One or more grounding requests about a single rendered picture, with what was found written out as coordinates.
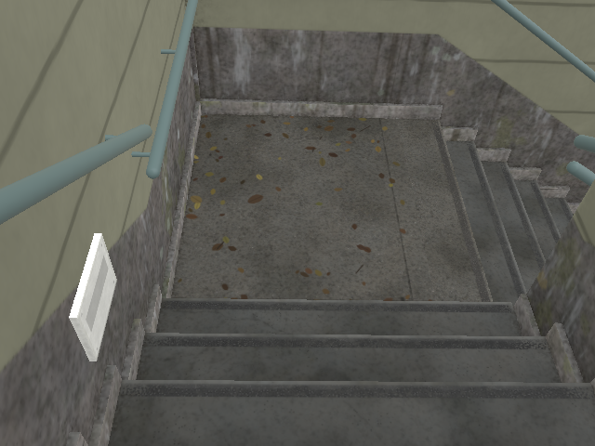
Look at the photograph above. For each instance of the stairs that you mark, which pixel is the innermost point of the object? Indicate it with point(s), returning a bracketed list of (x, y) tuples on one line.
[(298, 372), (515, 228)]

